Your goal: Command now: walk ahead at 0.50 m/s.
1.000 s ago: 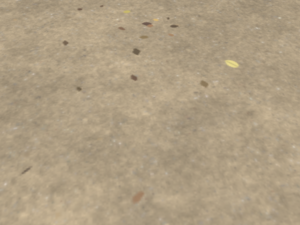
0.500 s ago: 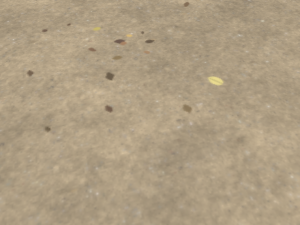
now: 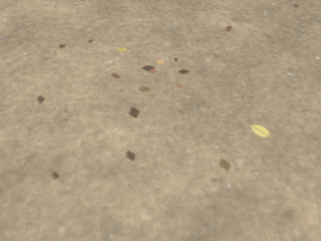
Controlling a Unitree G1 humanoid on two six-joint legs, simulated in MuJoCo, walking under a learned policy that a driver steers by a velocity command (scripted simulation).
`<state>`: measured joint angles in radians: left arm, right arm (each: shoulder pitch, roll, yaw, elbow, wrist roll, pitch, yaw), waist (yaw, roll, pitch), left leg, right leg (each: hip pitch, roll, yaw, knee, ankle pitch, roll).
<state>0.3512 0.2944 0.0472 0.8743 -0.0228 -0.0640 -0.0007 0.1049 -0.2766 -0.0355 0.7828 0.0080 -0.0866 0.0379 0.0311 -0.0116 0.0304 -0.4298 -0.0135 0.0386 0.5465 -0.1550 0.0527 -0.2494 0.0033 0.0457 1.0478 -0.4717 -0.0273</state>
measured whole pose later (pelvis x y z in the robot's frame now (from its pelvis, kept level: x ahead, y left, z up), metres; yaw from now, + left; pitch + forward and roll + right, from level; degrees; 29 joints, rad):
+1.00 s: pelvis +0.38 -0.02 +0.01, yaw +9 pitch -1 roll -1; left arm 0.16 0.25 0.02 0.99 0.01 -0.01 0.02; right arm 0.12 -0.23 -0.04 0.87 -0.01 0.01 -0.01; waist 0.02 -0.01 0.02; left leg -0.28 0.01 -0.02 0.51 -0.22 0.00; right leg -0.15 -0.02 -0.07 0.45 -0.29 0.01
